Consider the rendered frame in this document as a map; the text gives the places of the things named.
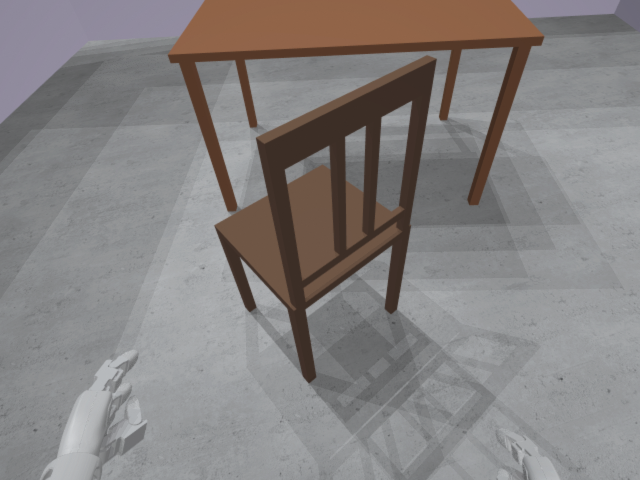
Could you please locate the left robot hand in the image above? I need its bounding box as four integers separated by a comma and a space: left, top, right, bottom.
57, 349, 147, 465

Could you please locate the left robot forearm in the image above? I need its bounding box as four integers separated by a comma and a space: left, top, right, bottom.
40, 452, 102, 480

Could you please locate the right robot hand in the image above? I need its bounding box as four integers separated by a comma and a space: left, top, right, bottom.
496, 428, 561, 480

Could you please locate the chair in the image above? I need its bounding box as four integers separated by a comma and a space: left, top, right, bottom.
214, 55, 437, 383

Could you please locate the table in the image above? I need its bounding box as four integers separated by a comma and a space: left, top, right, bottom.
168, 0, 545, 211

